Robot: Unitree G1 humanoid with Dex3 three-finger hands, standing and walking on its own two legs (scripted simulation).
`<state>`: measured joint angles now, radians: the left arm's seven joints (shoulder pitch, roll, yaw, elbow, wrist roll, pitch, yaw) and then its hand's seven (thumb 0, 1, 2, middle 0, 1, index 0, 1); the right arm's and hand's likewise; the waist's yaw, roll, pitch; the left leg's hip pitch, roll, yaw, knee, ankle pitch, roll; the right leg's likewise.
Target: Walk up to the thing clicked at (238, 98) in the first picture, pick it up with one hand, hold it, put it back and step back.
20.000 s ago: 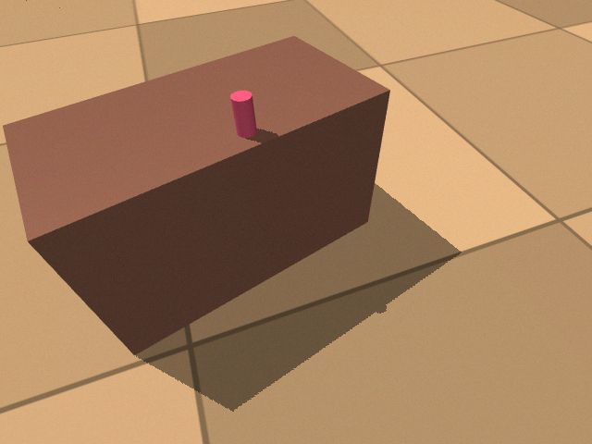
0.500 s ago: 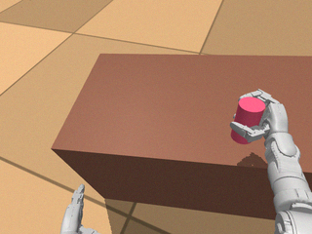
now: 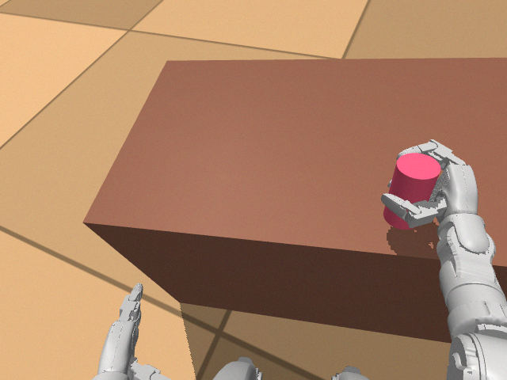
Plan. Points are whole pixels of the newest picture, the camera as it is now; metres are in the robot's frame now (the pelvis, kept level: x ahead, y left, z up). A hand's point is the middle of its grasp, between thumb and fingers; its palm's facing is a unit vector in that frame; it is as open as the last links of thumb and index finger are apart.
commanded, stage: lower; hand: right
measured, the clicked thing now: (409, 193) +0.42 -0.17 +0.03
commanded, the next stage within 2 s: loosen in 0.64 s
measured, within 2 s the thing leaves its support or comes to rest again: rests again in 0.68 s
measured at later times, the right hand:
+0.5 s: hand (404, 194) +0.43 -0.17 +0.01, palm faces +0.02 +1.00 +0.03, open 9.4 cm
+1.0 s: hand (405, 197) +0.43 -0.17 +0.00, palm faces +0.02 +1.00 +0.01, open 9.6 cm
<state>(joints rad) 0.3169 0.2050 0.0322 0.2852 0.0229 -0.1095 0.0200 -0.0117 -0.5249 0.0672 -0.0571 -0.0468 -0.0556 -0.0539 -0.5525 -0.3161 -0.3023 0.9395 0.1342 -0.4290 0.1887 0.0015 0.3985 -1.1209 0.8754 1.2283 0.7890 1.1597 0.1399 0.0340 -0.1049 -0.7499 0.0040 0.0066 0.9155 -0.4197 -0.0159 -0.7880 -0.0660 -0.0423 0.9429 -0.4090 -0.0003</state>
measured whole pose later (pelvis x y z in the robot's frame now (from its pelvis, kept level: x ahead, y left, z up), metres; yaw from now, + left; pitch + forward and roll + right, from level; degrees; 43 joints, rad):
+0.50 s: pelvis -0.01 +0.00 -0.02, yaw +0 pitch +18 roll +2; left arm 0.38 0.22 0.04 0.12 0.04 -0.08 0.00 -0.01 -0.52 0.06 -0.06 -0.04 -0.05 -0.05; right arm -0.60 -0.33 -0.35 0.98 0.10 -0.46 0.17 0.00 0.40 -1.13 0.86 1.24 0.78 1.18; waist 0.17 0.03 -0.12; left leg -0.89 0.00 0.02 1.05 -0.47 -0.01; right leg -0.94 -0.07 -0.02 1.08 -0.45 0.00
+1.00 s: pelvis -0.01 +0.01 -0.04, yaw -1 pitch +19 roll +2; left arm 0.42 0.23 0.04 0.03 0.05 -0.06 -0.01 -0.01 -0.50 0.04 -0.06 -0.04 -0.07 -0.04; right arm -0.61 -0.36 -0.35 0.98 0.10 -0.48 0.19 0.01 0.41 -0.85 0.98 0.99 0.92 0.94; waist 0.18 0.02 -0.14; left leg -0.96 0.00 0.04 1.11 -0.49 -0.01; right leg -1.01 -0.07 0.00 1.14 -0.47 0.01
